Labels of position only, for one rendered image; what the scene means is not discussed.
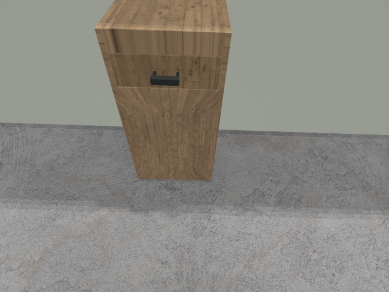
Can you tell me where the drawer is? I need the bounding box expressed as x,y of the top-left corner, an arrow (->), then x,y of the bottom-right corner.
109,52 -> 221,89

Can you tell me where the cabinet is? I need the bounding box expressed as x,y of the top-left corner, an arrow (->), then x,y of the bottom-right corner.
94,0 -> 232,181

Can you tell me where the handle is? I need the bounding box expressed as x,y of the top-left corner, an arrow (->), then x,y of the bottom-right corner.
150,71 -> 179,86

